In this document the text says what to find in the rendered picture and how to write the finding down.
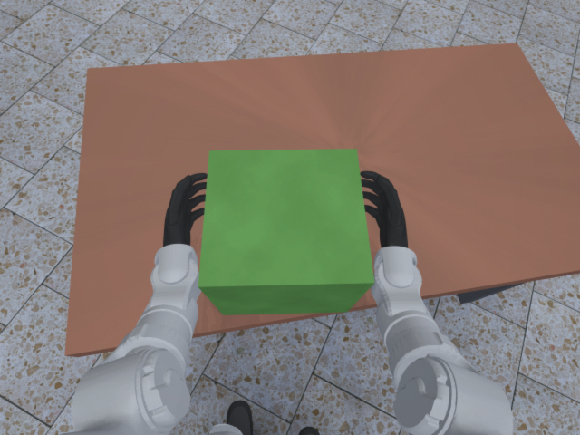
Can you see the robot left upper arm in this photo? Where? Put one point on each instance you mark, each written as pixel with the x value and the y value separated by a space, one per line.
pixel 144 393

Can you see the robot right upper arm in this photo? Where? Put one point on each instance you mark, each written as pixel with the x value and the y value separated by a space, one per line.
pixel 437 397

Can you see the table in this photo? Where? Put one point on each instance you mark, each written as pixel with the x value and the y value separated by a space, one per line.
pixel 486 170

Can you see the robot right forearm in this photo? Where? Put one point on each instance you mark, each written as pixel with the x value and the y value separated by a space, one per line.
pixel 408 330

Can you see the robot left forearm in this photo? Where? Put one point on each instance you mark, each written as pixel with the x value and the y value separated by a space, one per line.
pixel 170 318

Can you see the robot left foot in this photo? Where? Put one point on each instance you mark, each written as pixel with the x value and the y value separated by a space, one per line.
pixel 239 415

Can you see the left robot hand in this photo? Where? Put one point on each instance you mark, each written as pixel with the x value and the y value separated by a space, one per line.
pixel 179 218

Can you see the carton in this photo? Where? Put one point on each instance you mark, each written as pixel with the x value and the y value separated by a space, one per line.
pixel 284 232

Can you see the right robot hand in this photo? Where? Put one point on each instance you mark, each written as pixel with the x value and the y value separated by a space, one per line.
pixel 389 213

